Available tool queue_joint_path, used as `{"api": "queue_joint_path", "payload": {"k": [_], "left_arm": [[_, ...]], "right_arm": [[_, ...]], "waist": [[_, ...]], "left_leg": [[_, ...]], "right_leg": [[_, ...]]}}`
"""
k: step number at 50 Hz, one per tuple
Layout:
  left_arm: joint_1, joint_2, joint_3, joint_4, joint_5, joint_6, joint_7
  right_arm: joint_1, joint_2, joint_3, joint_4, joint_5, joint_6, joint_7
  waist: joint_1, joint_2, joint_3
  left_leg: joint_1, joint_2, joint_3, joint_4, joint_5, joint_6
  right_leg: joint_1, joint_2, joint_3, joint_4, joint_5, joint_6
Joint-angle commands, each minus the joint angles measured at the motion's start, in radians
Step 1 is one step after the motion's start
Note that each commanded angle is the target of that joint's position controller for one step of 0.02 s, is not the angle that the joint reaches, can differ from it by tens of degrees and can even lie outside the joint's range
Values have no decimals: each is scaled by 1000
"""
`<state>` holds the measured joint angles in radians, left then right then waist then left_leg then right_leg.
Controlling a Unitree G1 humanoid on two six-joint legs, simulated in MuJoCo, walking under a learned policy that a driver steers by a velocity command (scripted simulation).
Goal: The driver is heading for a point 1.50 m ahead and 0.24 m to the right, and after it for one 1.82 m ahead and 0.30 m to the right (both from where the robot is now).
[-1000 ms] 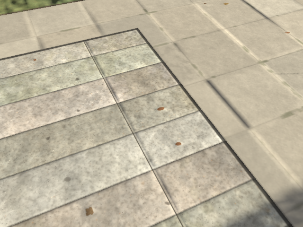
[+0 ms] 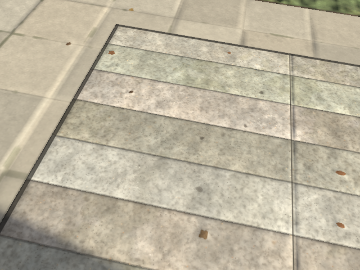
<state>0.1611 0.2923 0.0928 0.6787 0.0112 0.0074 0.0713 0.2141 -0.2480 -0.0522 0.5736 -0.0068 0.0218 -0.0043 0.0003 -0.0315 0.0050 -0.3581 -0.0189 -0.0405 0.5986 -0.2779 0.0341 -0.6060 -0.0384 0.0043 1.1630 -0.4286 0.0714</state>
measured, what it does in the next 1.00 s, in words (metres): steps on the spot: right foot, then left foot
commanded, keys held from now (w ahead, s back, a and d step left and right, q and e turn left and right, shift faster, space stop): q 0.12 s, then no key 0.76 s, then w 0.12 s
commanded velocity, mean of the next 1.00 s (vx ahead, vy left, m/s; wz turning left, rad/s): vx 0.01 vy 0.00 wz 0.21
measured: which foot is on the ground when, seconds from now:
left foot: down 0.00-0.30, up 0.32-0.56, down 0.58-1.00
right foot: up 0.00-0.28, down 0.30-1.00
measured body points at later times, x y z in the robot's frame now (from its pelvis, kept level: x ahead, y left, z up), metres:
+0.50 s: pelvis -0.01 -0.02 +0.00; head +0.00 -0.04 +0.45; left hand +0.10 +0.25 -0.08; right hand +0.21 -0.25 -0.09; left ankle -0.05 +0.11 -0.68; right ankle +0.02 -0.14 -0.73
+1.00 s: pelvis -0.01 +0.00 +0.00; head +0.00 +0.00 +0.45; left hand +0.06 +0.27 -0.11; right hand +0.16 -0.21 -0.10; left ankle -0.04 +0.11 -0.73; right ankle +0.01 -0.13 -0.71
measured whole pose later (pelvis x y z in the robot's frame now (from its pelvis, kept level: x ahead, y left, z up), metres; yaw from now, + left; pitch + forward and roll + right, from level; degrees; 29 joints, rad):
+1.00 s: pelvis -0.01 +0.00 +0.00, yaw +9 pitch +1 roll -1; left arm 0.28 0.22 0.05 0.76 0.04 -0.06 -0.01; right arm 0.26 -0.19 -0.03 0.68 -0.02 -0.08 0.00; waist 0.00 0.01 -0.03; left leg -0.25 0.01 0.00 0.55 -0.34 0.05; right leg -0.33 -0.01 0.00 0.70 -0.43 -0.02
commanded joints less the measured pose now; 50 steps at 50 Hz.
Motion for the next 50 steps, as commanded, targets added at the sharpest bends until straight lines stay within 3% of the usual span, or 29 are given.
{"api": "queue_joint_path", "payload": {"k": [1,3,6,10,13,14,15,16,17,18,20,22,24,25,27,28,29,30,31,32,33,37,44,45,46,47,48,49,50], "left_arm": [[-48,61,18,-86,7,-21,0],[-50,48,10,-89,2,-24,2],[-86,21,-10,-110,-2,-30,-4],[-66,25,-18,-106,-17,-33,-19],[-12,14,-21,-94,-20,-42,-34],[6,20,-19,-92,-8,-47,-38],[27,75,-11,-105,20,-51,-37],[-14,112,-6,-110,30,-43,-37],[-17,79,-7,-111,30,-43,-39],[-22,62,-13,-120,26,-42,-35],[-40,67,-17,-125,4,-36,-28],[-76,37,-34,-129,-4,-29,-25],[-77,6,-46,-119,-3,-21,-32],[-45,6,-48,-107,0,-17,-37],[-6,22,-47,-90,-5,-11,-46],[5,18,-51,-82,-16,-11,-50],[49,14,-54,-63,-20,-21,-54],[63,6,-59,-63,-8,-36,-57],[100,-33,-70,-60,8,-46,-58],[36,3,-64,-61,18,-46,-52],[7,7,-60,-59,14,-44,-49],[48,-9,-59,-23,1,-36,-33],[79,-12,-54,29,0,-39,-28],[101,-13,-53,43,-3,-38,-28],[13,6,-38,-27,-7,-77,-88],[4,22,-30,-27,10,-88,-103],[3,34,-17,-30,32,-94,-103],[-19,33,-11,-41,52,-104,-90],[-44,22,-12,-52,62,-117,-71]], "right_arm": [[-116,-146,-39,-108,-3,-18,-18],[-88,-136,-36,-104,-3,-18,-21],[-63,-152,-47,-104,4,-12,-27],[-53,-154,-45,-97,6,-2,-17],[-83,-135,-34,-90,24,7,-18],[-72,-114,-28,-85,28,4,-20],[-46,-67,-15,-90,13,-5,-20],[-20,-55,-13,-95,6,-20,-16],[-75,-124,-32,-101,0,-31,-14],[-121,-158,-47,-98,13,-31,-13],[-97,-137,-54,-57,19,-4,-17],[-66,-68,-34,-33,20,8,-14],[-94,-7,-8,-32,15,1,-10],[-115,6,-1,-36,13,-5,-8],[-83,-8,-5,-21,15,-10,-3],[-52,-14,-7,-5,14,-12,-1],[-51,-46,-10,-11,3,-13,-3],[-43,-110,-19,-30,-9,-14,-11],[-58,-134,-24,-4,-7,-13,-7],[-88,-56,-7,-23,-2,-16,4],[-100,-21,6,-18,-10,-19,7],[-49,-41,6,7,-9,-39,-5],[-34,-18,15,25,-3,-49,-7],[-9,-26,11,37,-2,-46,-7],[-60,-86,-12,0,1,-87,43],[-18,-165,-48,23,-15,-104,46],[52,-172,-60,41,-21,-119,28],[100,-154,-56,51,-20,-136,-5],[116,-92,-32,56,-20,-159,-35]], "waist": [[24,171,-109],[12,177,-118],[-10,188,-124],[-33,222,-137],[7,214,-124],[15,182,-126],[-3,41,-159],[-57,-200,-110],[-6,-255,-110],[19,-197,-83],[13,-122,-54],[-10,-77,-43],[4,-107,-50],[23,-129,-63],[15,-139,-85],[-4,-127,-80],[-1,-106,-79],[18,-14,-103],[72,199,-118],[27,179,-78],[24,161,-48],[11,118,2],[7,57,-7],[2,63,-32],[13,7,72],[-14,97,91],[-46,175,79],[-75,224,69],[-81,236,43]], "left_leg": [[67,192,-274,-221,221,167],[83,184,-290,-206,237,177],[121,178,-334,-186,224,179],[120,190,-381,-158,266,188],[100,162,-394,-116,316,156],[49,129,-372,-91,253,118],[-50,60,-286,37,62,51],[-206,-69,-111,150,-239,-25],[-206,-23,-55,262,-325,-79],[-217,0,-48,375,-303,-101],[-235,13,-36,551,-263,-132],[-162,25,-11,532,-204,-131],[-82,39,31,317,-169,-118],[-49,37,43,222,-185,-115],[38,22,65,14,-114,-104],[116,15,70,-141,25,-85],[204,43,15,-200,138,-60],[290,134,-89,-168,363,-23],[209,162,-106,-138,226,44],[120,151,-125,-183,74,68],[86,141,-118,-202,-8,56],[63,105,-82,-190,-19,18],[80,87,-60,-168,36,22],[98,81,-58,-177,-73,30],[-21,106,-109,-271,-414,66],[16,167,-194,-345,-536,131],[112,273,-333,-414,-592,208],[162,376,-479,-454,-560,267],[195,423,-539,-482,-482,290]], "right_leg": [[-62,12,31,88,115,9],[-65,23,36,42,133,12],[-39,33,40,-144,99,9],[105,46,16,-338,7,-7],[273,52,0,-621,157,-36],[373,26,25,-707,272,-62],[493,-132,169,-734,475,-122],[511,-271,317,-762,660,-253],[440,-345,415,-814,554,-358],[429,-308,397,-828,462,-358],[398,-251,320,-823,394,-325],[330,-185,210,-819,406,-295],[342,-122,131,-799,391,-266],[373,-124,133,-786,402,-274],[406,-138,156,-750,410,-287],[385,-137,158,-738,412,-272],[338,-132,160,-732,408,-229],[273,-92,119,-678,339,-169],[286,-12,17,-688,170,-109],[336,-4,3,-663,163,-71],[345,-2,1,-661,184,-63],[343,-7,15,-668,216,-74],[353,-11,20,-669,241,-64],[353,9,-5,-647,171,-66],[257,20,-41,-682,-39,-82],[184,45,-56,-630,-118,-96],[88,58,-76,-528,-76,-102],[29,33,-19,-380,-56,-123],[-33,0,57,-225,-101,-143]]}}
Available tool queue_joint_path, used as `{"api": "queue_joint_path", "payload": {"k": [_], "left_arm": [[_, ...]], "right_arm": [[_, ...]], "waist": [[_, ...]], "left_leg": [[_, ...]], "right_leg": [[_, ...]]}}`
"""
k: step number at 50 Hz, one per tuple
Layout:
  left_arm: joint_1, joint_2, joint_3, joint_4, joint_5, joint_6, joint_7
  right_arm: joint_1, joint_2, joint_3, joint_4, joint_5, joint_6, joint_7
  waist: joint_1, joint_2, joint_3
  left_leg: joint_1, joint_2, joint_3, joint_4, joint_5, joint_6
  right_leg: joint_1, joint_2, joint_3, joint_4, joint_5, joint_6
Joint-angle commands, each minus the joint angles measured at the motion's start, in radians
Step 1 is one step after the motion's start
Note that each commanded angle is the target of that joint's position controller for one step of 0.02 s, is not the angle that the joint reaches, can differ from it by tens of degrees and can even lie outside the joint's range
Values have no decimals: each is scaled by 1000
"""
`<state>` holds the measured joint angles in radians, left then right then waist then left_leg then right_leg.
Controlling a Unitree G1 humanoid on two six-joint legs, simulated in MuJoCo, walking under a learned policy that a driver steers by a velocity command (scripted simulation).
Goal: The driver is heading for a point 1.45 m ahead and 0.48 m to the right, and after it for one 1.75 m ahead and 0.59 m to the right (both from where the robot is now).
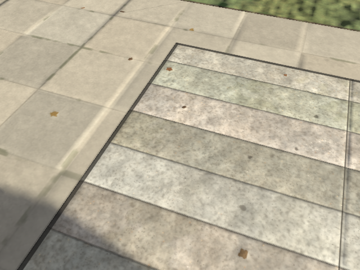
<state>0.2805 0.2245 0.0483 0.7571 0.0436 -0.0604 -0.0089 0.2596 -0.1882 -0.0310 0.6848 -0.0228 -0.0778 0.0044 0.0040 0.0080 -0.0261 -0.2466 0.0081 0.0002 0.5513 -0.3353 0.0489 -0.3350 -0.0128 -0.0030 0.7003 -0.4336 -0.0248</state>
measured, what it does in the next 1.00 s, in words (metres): walks ahead: left foot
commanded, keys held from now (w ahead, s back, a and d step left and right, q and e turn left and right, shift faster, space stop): w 0.58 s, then w+e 0.42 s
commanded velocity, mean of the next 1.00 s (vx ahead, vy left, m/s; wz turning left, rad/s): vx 0.43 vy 0.00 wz -0.13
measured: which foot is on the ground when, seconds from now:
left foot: down 0.00-0.16, up 0.18-0.58, down 0.60-1.00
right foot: down 0.00-0.60, up 0.62-1.00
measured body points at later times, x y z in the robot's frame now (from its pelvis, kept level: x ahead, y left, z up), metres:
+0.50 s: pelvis +0.19 -0.05 +0.00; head +0.22 -0.07 +0.44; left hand +0.13 +0.19 -0.13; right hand +0.44 -0.24 -0.08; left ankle +0.37 +0.07 -0.70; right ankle +0.02 -0.15 -0.73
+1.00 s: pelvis +0.47 -0.05 +0.00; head +0.49 -0.06 +0.45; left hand +0.69 +0.17 -0.09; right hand +0.47 -0.33 -0.12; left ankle +0.40 +0.05 -0.73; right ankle +0.62 -0.24 -0.67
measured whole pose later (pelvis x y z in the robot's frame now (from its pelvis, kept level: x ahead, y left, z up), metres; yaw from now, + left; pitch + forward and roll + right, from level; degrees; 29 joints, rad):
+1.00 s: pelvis +0.47 -0.05 +0.00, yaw -10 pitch +1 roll +3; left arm 0.15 0.26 0.05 0.70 -0.02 -0.04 -0.01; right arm 0.31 -0.25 -0.07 0.85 -0.01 -0.10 0.00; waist -0.06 -0.04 0.01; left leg 0.00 -0.05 0.21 0.24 -0.27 0.04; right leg -0.74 -0.13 0.06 0.81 0.05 -0.01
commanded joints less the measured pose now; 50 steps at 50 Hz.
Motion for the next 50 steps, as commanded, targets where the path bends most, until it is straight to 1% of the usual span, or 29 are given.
{"api": "queue_joint_path", "payload": {"k": [1,3,5,7,8,9,10,11,13,14,15,16,17,19,21,24,26,27,29,30,31,32,33,34,35,37,40,44,50], "left_arm": [[-174,72,29,-148,25,-58,18],[-79,35,20,-132,27,-45,15],[-8,21,20,-83,18,-40,-15],[88,28,19,-20,-17,-75,-41],[119,51,25,-33,-11,-96,-36],[281,158,43,-40,-9,-111,-12],[342,225,51,-43,9,-119,-5],[270,166,37,-13,25,-112,-8],[128,47,-10,-35,14,-81,-19],[80,22,-24,-38,7,-68,-21],[31,13,-29,-66,3,-60,-15],[137,120,10,-25,-76,-49,-1],[190,109,7,4,-83,-38,9],[192,84,0,8,-60,-20,26],[193,108,5,13,-50,-16,38],[205,157,21,33,-67,-23,38],[192,169,28,41,-68,-23,36],[197,176,33,46,-65,-19,37],[167,186,36,38,-59,-5,37],[157,152,24,8,-45,-5,37],[320,-12,-26,1,-48,-17,23],[240,106,3,14,-72,-35,17],[126,155,22,-35,-101,-40,16],[61,155,21,-57,-93,-41,24],[40,148,26,-61,-77,-34,28],[120,117,31,-38,-78,1,30],[77,99,28,-57,-72,28,34],[-33,103,27,-87,-63,19,22],[-257,65,4,-164,-66,7,-23]], "right_arm": [[30,-108,-35,-53,-1,-74,-60],[-137,-127,-34,-81,7,-72,-59],[-184,-170,-46,-93,1,-39,-56],[-143,-195,-52,-73,-36,9,-26],[-1,-130,-43,-14,-67,15,-14],[54,0,-9,-36,-82,2,-6],[-41,-24,-17,-89,-58,-38,16],[-196,-86,-27,-91,-18,-57,8],[-156,-123,-38,-44,-44,-61,-7],[-150,-101,-32,-37,-57,-52,-1],[-156,-96,-31,-31,-55,-42,11],[-157,-127,-43,-48,96,-30,16],[-198,-91,-26,-60,97,-26,20],[-281,-47,-4,-94,66,-27,31],[-375,-27,11,-130,53,-32,44],[-400,-87,-9,-146,60,-27,53],[-358,-131,-28,-139,56,-24,51],[-308,-151,-39,-128,54,-19,46],[-58,-207,-71,-61,48,-7,28],[135,-265,-89,-27,29,0,7],[166,-296,-88,-13,13,-12,13],[153,-201,-72,-12,18,-7,7],[65,-174,-61,-13,23,-6,1],[-8,-156,-53,-13,26,-12,3],[-48,-134,-49,-8,17,-21,11],[-82,-112,-48,8,8,-41,19],[-77,-148,-60,47,8,-57,18],[-40,-183,-67,77,3,-51,1],[58,-237,-77,112,22,-18,-12]], "waist": [[-56,177,36],[35,94,6],[60,76,-5],[68,11,23],[51,-28,-24],[77,-217,-162],[148,-297,-3],[142,-143,124],[56,-70,32],[14,-71,40],[-7,-62,19],[15,19,75],[33,12,76],[52,-24,105],[76,-77,128],[54,-105,124],[14,-122,76],[-13,-145,32],[-140,-156,-114],[-198,-62,-248],[-91,227,-406],[-146,162,-375],[-117,112,-185],[-74,14,-90],[-38,-3,-36],[26,58,-12],[39,50,53],[8,24,63],[-96,3,108]], "left_leg": [[107,379,-530,-429,-345,253],[14,236,-276,-420,-185,147],[-12,150,-147,-333,-99,118],[-82,140,-131,-186,-172,153],[-158,103,-114,-34,-134,137],[-281,-35,-28,331,-204,42],[-662,-131,-170,545,-282,10],[-846,-71,-229,720,-181,44],[-705,-11,-139,786,6,50],[-630,17,-118,746,78,45],[-577,37,-76,698,119,16],[-651,70,-31,635,146,-18],[-689,74,-13,588,162,-43],[-637,77,18,405,221,-70],[-510,48,59,205,293,-69],[-394,14,53,62,347,-27],[-326,-20,59,14,326,23],[-264,-43,70,7,302,47],[100,-62,77,-42,347,103],[455,135,-141,7,313,160],[750,406,-661,-96,90,329],[657,375,-759,-229,-62,296],[477,352,-571,-264,-82,241],[303,322,-450,-299,8,207],[177,284,-362,-331,87,188],[37,235,-226,-391,143,176],[-43,231,-90,-442,242,175],[27,204,42,-434,362,154],[249,247,120,-390,395,124]], "right_leg": [[-326,-33,79,303,-93,-54],[-111,-25,16,128,-54,-47],[59,13,-50,-85,76,-23],[259,40,-65,-353,306,-17],[405,-20,8,-296,281,-47],[570,-275,363,-307,454,-293],[608,-413,801,-499,224,-452],[555,-413,658,-494,52,-369],[389,-287,367,-497,142,-262],[309,-256,291,-521,245,-238],[272,-233,235,-544,300,-223],[374,-206,214,-518,460,-187],[401,-214,187,-513,539,-180],[348,-182,124,-529,577,-168],[268,-155,87,-563,578,-157],[310,-197,86,-567,684,-154],[407,-208,63,-475,957,-130],[451,-211,56,-403,1103,-116],[363,-164,15,-88,1215,-73],[87,-112,14,216,855,-52],[-275,78,83,588,-89,0],[-359,51,187,712,-95,-9],[-408,-2,157,714,4,-11],[-380,-55,122,667,91,-11],[-341,-84,116,630,137,-10],[-245,-126,132,586,170,-5],[-304,-139,141,533,217,16],[-383,-134,135,344,428,34],[-440,-111,24,26,487,5]]}}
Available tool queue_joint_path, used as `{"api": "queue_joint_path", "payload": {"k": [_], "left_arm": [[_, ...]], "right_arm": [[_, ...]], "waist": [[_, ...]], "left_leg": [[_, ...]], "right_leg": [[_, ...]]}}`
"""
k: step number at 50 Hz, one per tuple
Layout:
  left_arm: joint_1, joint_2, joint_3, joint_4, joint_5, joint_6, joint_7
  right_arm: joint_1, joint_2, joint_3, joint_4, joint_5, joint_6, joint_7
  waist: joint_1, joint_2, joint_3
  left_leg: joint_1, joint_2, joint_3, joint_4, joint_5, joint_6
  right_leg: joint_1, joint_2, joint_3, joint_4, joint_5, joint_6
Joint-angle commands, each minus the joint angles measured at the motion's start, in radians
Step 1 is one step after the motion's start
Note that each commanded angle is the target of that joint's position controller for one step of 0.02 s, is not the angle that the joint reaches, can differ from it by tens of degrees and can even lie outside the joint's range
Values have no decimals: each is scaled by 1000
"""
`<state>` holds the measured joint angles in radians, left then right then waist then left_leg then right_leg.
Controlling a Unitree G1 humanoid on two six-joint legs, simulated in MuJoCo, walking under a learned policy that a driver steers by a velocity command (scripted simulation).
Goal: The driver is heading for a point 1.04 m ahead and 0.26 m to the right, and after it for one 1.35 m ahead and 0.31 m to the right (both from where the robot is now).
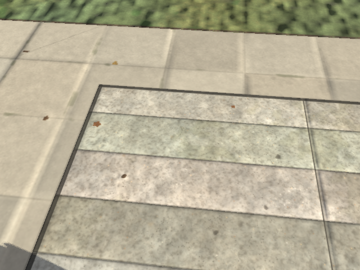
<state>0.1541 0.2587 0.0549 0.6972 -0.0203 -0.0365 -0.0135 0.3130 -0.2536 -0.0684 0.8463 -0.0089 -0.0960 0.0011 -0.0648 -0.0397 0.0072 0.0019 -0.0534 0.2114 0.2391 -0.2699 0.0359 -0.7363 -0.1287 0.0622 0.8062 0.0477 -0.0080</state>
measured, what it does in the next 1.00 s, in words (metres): walks ahead, turning right: right foot, then left foot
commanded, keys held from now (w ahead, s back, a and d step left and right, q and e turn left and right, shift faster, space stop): w+e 0.70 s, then w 0.30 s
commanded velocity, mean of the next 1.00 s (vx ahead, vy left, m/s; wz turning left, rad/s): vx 0.50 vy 0.00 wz -0.49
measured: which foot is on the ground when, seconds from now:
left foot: down 0.00-0.16, up 0.18-0.60, down 0.62-1.00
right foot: up 0.00-0.12, down 0.14-0.62, up 0.64-1.00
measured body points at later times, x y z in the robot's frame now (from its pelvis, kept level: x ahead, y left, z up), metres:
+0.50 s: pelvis +0.29 -0.07 +0.00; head +0.32 -0.10 +0.45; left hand +0.44 +0.19 -0.09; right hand +0.45 -0.36 -0.08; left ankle +0.51 +0.06 -0.69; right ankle +0.22 -0.13 -0.74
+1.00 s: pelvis +0.55 -0.13 +0.00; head +0.58 -0.14 +0.45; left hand +0.86 -0.04 -0.07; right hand +0.42 -0.37 -0.12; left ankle +0.54 +0.01 -0.74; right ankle +0.61 -0.34 -0.69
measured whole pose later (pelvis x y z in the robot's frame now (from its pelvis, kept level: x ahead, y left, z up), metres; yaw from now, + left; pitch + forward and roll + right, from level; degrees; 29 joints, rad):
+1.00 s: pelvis +0.55 -0.13 +0.00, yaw -30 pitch +2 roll +2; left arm 0.10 0.27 0.04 0.62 -0.01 -0.05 -0.02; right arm 0.38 -0.27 -0.06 0.86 0.02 -0.08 0.01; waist -0.10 -0.04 0.02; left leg -0.05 -0.02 0.08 0.27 -0.25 0.01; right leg -0.65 -0.09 0.05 0.73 -0.08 0.00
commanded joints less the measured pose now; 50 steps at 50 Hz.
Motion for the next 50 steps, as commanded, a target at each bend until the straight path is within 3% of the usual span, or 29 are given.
{"api": "queue_joint_path", "payload": {"k": [1,3,5,6,7,8,9,10,11,12,13,14,17,22,25,28,30,31,32,33,34,35,36,37,39,42,45,48,50], "left_arm": [[-156,34,-2,-121,-3,-18,-25],[-174,43,1,-150,-3,-16,-39],[-110,78,20,-154,-1,-10,-44],[-7,114,41,-134,-3,-7,-43],[168,172,75,-93,-4,-5,-32],[314,270,107,-64,-4,5,-9],[250,340,108,-92,-8,-7,-10],[288,250,84,-106,4,-14,-14],[255,197,69,-97,11,-22,-13],[188,171,60,-103,5,-26,-14],[127,138,50,-113,6,-29,-11],[93,127,43,-128,15,-29,-7],[95,150,49,-115,9,-37,5],[152,181,58,-79,-3,-23,29],[200,190,61,-57,-7,-17,28],[208,179,60,-49,-9,-9,34],[177,165,58,-58,-4,-3,35],[167,126,44,-70,1,-5,32],[182,67,22,-94,20,-8,31],[333,43,12,-113,-17,-16,30],[313,151,31,-78,-26,-13,34],[198,194,44,-94,-16,-7,32],[142,175,41,-104,-1,-4,34],[107,152,40,-118,9,-8,30],[127,109,33,-114,-3,-7,20],[87,72,18,-124,5,-5,17],[11,54,2,-136,14,-18,6],[-92,41,-9,-153,8,-31,-9],[-146,47,-8,-169,1,-35,-17]], "right_arm": [[15,-179,-42,-45,11,10,-10],[18,-192,-46,-40,22,27,-11],[-14,-220,-53,-50,31,37,-18],[-27,-232,-55,-53,33,44,-22],[-43,-223,-50,-59,37,45,-26],[-23,-161,-26,-85,9,36,-27],[28,-57,10,-146,-3,3,-13],[-64,-156,-8,-157,29,-38,7],[-132,-164,-9,-181,57,-52,14],[-143,-145,-2,-183,39,-56,7],[-148,-155,-9,-176,12,-50,-2],[-130,-157,-14,-175,6,-36,0],[-125,-127,-8,-175,-7,-6,-3],[-315,-76,18,-217,-4,-6,4],[-385,-96,13,-239,13,-15,16],[-376,-136,-6,-245,17,-29,25],[-273,-156,-24,-221,17,-39,23],[-164,-187,-40,-204,5,-45,17],[0,-247,-55,-193,-7,-43,8],[50,-296,-66,-156,-13,-31,17],[11,-191,-45,-184,10,-26,18],[-29,-140,-31,-193,14,-17,10],[-63,-128,-22,-191,4,-11,9],[-78,-112,-17,-177,-2,-8,10],[-83,-92,-9,-156,-5,-16,11],[-60,-125,-18,-117,8,-25,13],[-50,-160,-24,-90,17,-16,9],[-11,-183,-24,-63,28,-3,8],[32,-198,-25,-42,35,5,10]], "waist": [[-36,54,84],[-26,71,77],[29,121,14],[92,135,-47],[188,117,-134],[229,-22,-235],[116,-249,-347],[199,-121,-414],[189,-83,-278],[134,31,-172],[96,45,-129],[65,28,-103],[40,28,-69],[105,-31,-28],[136,-52,-23],[119,-76,-24],[58,-99,-49],[5,-80,-128],[-48,56,-281],[33,425,-364],[6,273,-269],[-19,175,-151],[-4,100,-88],[11,92,-35],[46,137,-19],[55,124,-1],[40,105,-2],[-1,108,16],[-21,116,27]], "left_leg": [[42,321,-87,-58,346,133],[101,343,-70,-1,470,117],[116,338,-31,131,821,91],[103,322,-10,275,963,75],[4,283,17,494,941,40],[-275,226,22,823,535,-6],[-700,-10,-132,1183,-286,-63],[-812,36,-328,1238,-262,-41],[-860,78,-314,1197,-182,-22],[-823,125,-306,1092,-108,-18],[-753,157,-302,1003,-72,-25],[-694,170,-303,968,-49,-33],[-658,162,-277,844,-2,-78],[-572,88,-248,449,304,-106],[-522,56,-262,336,350,-96],[-490,51,-292,267,260,-61],[-352,40,-268,215,213,-22],[-166,91,-298,215,213,17],[111,279,-490,227,164,79],[359,470,-983,106,-95,238],[300,465,-997,62,-300,215],[178,425,-821,57,-255,172],[53,378,-705,43,-117,153],[-35,338,-623,22,-14,154],[-118,288,-510,-21,88,154],[-130,295,-426,-61,230,187],[-113,283,-343,-77,312,185],[-117,256,-271,-72,320,157],[-88,274,-270,-62,308,150]], "right_leg": [[-57,9,-56,-106,-26,-21],[-38,33,-93,-143,-124,-50],[111,105,-157,-159,-228,-92],[250,154,-181,-179,-256,-121],[505,195,-175,-250,-182,-161],[827,35,80,-249,-129,-226],[1121,-196,701,-419,-292,-439],[1161,-208,750,-504,-354,-419],[1062,-174,589,-497,-295,-370],[893,-127,460,-495,-165,-330],[768,-90,372,-502,-58,-304],[680,-65,333,-527,-2,-299],[562,-35,266,-562,110,-305],[471,57,166,-540,16,-229],[499,33,232,-506,-80,-212],[584,-5,331,-425,-129,-194],[584,17,350,-337,-74,-165],[536,70,307,-192,-38,-131],[393,144,208,105,-249,-87],[42,241,125,395,-659,-32],[-63,160,151,518,-597,-15],[-83,128,116,539,-497,-8],[-42,98,92,517,-427,-5],[-22,77,93,472,-385,-6],[46,52,79,408,-361,-11],[20,44,55,277,-337,1],[31,24,10,93,-198,9],[104,43,-41,-89,-79,7],[133,59,-59,-160,-73,0]]}}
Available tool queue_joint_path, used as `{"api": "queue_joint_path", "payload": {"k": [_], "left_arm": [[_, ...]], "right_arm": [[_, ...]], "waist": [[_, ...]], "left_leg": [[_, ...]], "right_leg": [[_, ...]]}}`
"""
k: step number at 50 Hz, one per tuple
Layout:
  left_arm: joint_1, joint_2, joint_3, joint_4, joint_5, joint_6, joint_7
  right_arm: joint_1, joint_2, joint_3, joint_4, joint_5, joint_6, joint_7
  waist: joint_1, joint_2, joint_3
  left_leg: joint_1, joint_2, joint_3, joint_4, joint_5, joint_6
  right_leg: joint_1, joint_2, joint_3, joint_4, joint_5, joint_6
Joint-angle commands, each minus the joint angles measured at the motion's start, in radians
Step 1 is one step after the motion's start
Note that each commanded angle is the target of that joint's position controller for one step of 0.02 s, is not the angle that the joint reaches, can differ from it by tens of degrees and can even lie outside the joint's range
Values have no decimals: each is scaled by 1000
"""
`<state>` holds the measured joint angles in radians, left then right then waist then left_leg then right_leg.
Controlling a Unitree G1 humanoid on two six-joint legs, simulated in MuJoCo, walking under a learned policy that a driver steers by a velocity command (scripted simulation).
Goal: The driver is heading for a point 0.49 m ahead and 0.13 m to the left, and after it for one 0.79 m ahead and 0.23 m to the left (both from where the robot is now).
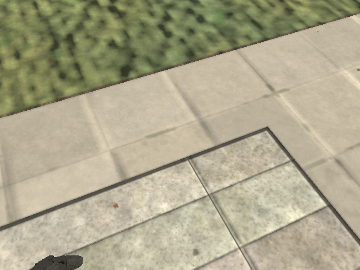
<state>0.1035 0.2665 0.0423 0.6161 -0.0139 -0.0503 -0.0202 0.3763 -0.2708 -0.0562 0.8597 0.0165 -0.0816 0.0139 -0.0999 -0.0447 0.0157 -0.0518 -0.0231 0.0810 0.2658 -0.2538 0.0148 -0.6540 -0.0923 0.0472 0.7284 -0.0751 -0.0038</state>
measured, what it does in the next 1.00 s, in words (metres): walks ahead, turning left: right foot, then left foot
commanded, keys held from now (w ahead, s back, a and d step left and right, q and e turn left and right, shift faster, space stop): w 0.10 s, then w+q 0.90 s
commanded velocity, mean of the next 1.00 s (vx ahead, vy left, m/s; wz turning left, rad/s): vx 0.50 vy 0.00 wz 0.36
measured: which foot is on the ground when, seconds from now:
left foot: down 0.00-0.12, up 0.14-0.66, down 0.68-1.00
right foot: up 0.00-0.10, down 0.12-0.68, up 0.70-1.00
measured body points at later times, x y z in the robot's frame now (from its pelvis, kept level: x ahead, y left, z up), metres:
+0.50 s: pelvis +0.27 -0.05 +0.00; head +0.28 -0.05 +0.45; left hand +0.27 +0.24 -0.12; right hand +0.46 -0.28 -0.11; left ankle +0.41 +0.14 -0.68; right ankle +0.20 -0.14 -0.74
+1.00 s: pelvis +0.53 +0.06 +0.00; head +0.56 +0.09 +0.45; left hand +0.63 +0.37 -0.08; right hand +0.71 -0.18 -0.10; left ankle +0.47 +0.11 -0.74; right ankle +0.77 -0.05 -0.69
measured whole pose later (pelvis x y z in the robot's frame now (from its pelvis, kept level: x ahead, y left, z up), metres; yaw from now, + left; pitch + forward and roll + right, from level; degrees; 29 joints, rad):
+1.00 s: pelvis +0.53 +0.06 +0.00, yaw +26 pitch +2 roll +0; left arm 0.05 0.29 0.05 0.67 0.01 -0.10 0.00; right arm 0.32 -0.28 -0.07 0.73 0.02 -0.04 0.00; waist -0.07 -0.03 0.03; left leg -0.16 -0.11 -0.13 0.36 -0.23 0.09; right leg -0.66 -0.08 0.10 0.70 -0.04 0.07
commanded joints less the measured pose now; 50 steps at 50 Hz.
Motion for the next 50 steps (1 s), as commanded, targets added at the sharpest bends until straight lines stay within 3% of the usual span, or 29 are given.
{"api": "queue_joint_path", "payload": {"k": [1,3,4,5,6,7,8,9,10,11,12,14,17,20,24,28,31,32,33,34,35,36,37,38,39,41,43,47,50], "left_arm": [[-114,47,7,-97,-9,-22,-14],[-120,66,14,-107,-9,-24,-20],[-82,82,23,-100,-5,-25,-20],[14,106,39,-71,3,-25,-17],[161,154,65,-27,10,-23,-7],[352,244,89,-2,22,-15,11],[350,282,88,-2,26,-15,7],[334,187,67,-4,19,-18,5],[274,155,53,-1,12,-23,6],[212,123,43,1,14,-28,3],[165,95,37,4,16,-35,-1],[127,75,37,20,25,-56,-1],[132,91,47,56,33,-72,8],[151,106,53,86,34,-69,22],[187,140,62,117,24,-59,34],[243,164,73,157,7,-30,38],[221,203,83,158,-3,-8,48],[209,217,86,155,-6,0,52],[189,225,86,151,-11,7,55],[186,210,77,141,-6,1,60],[277,56,30,89,38,-24,42],[215,90,23,72,10,-69,28],[102,145,38,40,-30,-92,18],[77,137,32,29,-26,-103,21],[73,139,36,39,3,-104,29],[106,151,49,43,23,-80,29],[109,122,42,41,30,-59,29],[-38,70,18,3,32,-52,27],[-134,72,15,-18,15,-60,13]], "right_arm": [[-18,-187,-38,-46,13,-4,-2],[-9,-201,-41,-30,19,8,-3],[-18,-211,-43,-27,21,13,-6],[-33,-212,-41,-26,24,17,-9],[-21,-182,-29,-25,18,17,-11],[-24,-113,1,-59,-18,10,-11],[76,-33,25,-72,-4,-8,-5],[0,-150,-6,-60,22,-16,-2],[-74,-169,-16,-88,35,-19,0],[-104,-152,-14,-88,25,-14,-5],[-106,-143,-19,-86,12,-4,-8],[-60,-106,-18,-69,16,23,-9],[-94,-79,-19,-82,14,45,-12],[-159,-67,-18,-104,8,43,-4],[-293,-40,-4,-151,1,38,21],[-393,-38,2,-215,4,37,46],[-355,-71,-16,-241,6,42,57],[-281,-98,-31,-230,8,45,55],[-146,-143,-57,-201,10,46,48],[21,-215,-92,-161,9,54,29],[32,-330,-112,-156,16,54,14],[56,-281,-92,-191,5,38,17],[31,-217,-76,-184,-4,27,18],[-30,-184,-67,-189,4,20,17],[-101,-149,-56,-201,6,18,16],[-158,-119,-44,-230,-9,16,9],[-152,-137,-48,-225,-5,13,-1],[-102,-174,-59,-204,4,22,-25],[-51,-180,-60,-189,8,33,-30]], "waist": [[13,128,24],[30,141,29],[62,146,10],[122,137,-44],[188,115,-136],[254,-41,-294],[186,-266,-408],[225,-124,-318],[206,-96,-186],[169,-37,-125],[138,-43,-75],[93,-61,-56],[82,-22,-10],[95,-10,13],[147,10,59],[179,13,88],[129,-38,24],[83,-58,-24],[3,-49,-95],[-78,6,-180],[31,291,-246],[-13,207,-418],[-40,143,-293],[3,82,-188],[51,38,-118],[108,69,-84],[122,68,-62],[75,100,-24],[29,129,-27]], "left_leg": [[-10,259,-146,-80,295,166],[37,286,-150,-44,352,152],[47,286,-137,7,457,139],[33,257,-97,120,605,117],[-59,208,-65,309,637,88],[-294,141,-26,661,280,43],[-607,-7,-115,940,-325,6],[-707,40,-207,1038,-303,12],[-744,80,-190,1029,-204,20],[-704,120,-175,988,-120,14],[-669,143,-177,940,-63,5],[-583,159,-185,918,8,-10],[-632,152,-208,861,93,-28],[-675,139,-211,712,233,-33],[-654,128,-129,506,347,-14],[-702,114,-70,403,252,25],[-563,36,17,383,102,80],[-461,-4,42,384,53,104],[-270,-45,49,327,81,138],[33,-15,-58,274,134,184],[400,256,-584,242,71,359],[499,360,-938,72,-54,444],[428,332,-797,35,-9,382],[277,289,-665,35,67,343],[127,248,-567,29,172,313],[-36,202,-484,-12,304,302],[-123,183,-426,-32,384,302],[-220,101,-322,-23,351,240],[-223,95,-349,2,237,207]], "right_leg": [[58,28,-47,-110,33,-14],[90,44,-55,-162,-24,-43],[160,64,-71,-193,-41,-62],[309,95,-98,-238,-20,-86],[548,88,-80,-237,-2,-116],[859,-150,185,-208,55,-186],[1050,-335,619,-355,-154,-319],[971,-306,589,-401,-253,-284],[845,-273,432,-419,-206,-247],[722,-227,326,-449,-131,-225],[631,-189,243,-485,-79,-213],[533,-162,144,-551,-14,-201],[508,-161,24,-587,119,-197],[545,-146,-74,-596,168,-180],[588,-151,-168,-608,171,-156],[736,-193,-210,-544,267,-144],[785,-197,-252,-386,692,-114],[782,-191,-262,-273,839,-102],[726,-163,-281,-88,862,-78],[522,-121,-284,182,640,-35],[36,72,-236,562,-355,37],[-102,144,25,715,-531,32],[-187,85,65,702,-439,8],[-170,41,56,610,-349,-7],[-110,8,47,520,-303,-2],[10,-18,51,436,-253,17],[33,-17,25,346,-227,46],[81,33,-5,41,24,79],[158,84,-9,-128,154,80]]}}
